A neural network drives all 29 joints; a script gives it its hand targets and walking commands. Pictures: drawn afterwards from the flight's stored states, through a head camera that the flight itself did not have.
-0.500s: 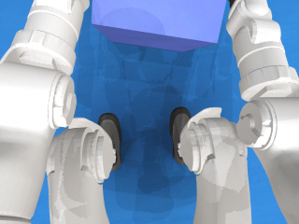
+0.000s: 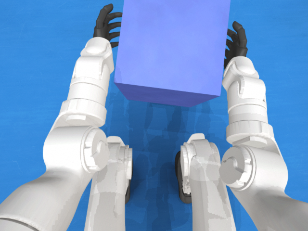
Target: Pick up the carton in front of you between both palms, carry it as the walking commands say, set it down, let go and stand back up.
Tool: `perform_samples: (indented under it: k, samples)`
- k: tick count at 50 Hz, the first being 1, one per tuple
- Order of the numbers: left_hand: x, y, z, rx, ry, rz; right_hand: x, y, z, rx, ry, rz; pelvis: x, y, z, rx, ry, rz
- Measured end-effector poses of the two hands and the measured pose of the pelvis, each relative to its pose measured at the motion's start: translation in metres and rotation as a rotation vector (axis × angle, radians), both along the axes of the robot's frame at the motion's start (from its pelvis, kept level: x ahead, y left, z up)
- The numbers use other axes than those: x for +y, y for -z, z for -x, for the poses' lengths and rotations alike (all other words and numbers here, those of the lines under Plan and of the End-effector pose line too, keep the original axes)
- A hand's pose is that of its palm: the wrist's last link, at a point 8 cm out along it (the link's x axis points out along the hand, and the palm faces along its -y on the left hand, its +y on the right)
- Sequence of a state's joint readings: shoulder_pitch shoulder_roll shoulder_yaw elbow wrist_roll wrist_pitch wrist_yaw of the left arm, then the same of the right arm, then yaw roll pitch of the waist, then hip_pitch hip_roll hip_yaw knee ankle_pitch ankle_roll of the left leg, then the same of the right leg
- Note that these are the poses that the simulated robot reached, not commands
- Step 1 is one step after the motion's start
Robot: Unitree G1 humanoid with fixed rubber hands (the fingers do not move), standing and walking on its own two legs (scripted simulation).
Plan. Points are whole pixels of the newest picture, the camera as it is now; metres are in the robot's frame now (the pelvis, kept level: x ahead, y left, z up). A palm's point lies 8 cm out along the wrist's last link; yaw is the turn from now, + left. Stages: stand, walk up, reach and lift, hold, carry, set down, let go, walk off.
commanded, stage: reach and lift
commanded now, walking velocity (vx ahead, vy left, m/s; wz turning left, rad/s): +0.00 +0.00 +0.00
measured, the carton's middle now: (166, 60) +0.52 -0.03 -0.14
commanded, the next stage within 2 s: none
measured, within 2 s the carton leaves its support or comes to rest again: neither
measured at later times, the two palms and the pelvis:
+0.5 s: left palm (77, 22) +0.50 +0.12 +0.07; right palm (277, 43) +0.47 -0.18 +0.07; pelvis +0.02 +0.00 +0.11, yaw -1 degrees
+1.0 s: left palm out of the picture +0.44 +0.13 +0.23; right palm out of the picture +0.42 -0.17 +0.23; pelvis +0.07 +0.00 +0.26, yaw -1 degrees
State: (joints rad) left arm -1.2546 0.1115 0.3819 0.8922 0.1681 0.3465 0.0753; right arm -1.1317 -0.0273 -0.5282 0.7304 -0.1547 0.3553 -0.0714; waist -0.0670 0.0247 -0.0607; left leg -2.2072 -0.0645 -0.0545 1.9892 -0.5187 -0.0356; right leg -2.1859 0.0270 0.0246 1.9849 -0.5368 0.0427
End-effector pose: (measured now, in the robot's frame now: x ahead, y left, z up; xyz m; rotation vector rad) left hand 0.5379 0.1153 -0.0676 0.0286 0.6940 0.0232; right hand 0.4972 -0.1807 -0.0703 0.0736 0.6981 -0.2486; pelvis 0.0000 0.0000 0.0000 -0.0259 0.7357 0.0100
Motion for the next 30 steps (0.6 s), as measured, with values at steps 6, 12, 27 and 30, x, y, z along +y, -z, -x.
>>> perform_samples:
  k: [6,12,27,30]
  samples:
    - [-0.005,-0.039,0.012,0.008,0.013,-0.005,-0.004,-0.039,0.015,0.010,0.001,0.010,0.002,-0.032,0.006,0.017,0.008,0.002]
    - [-0.012,-0.066,0.016,-0.003,0.021,-0.002,-0.011,-0.066,0.022,-0.001,0.014,0.012,0.005,-0.055,0.007,0.024,0.022,-0.002]
    - [0.005,-0.153,0.044,-0.007,-0.032,0.012,0.004,-0.155,0.035,-0.007,-0.024,0.006,0.004,-0.126,-0.022,-0.041,0.019,-0.012]
    - [0.006,-0.172,0.050,-0.005,-0.035,0.016,0.004,-0.176,0.041,-0.005,-0.023,0.004,0.004,-0.144,-0.028,-0.067,0.016,-0.010]
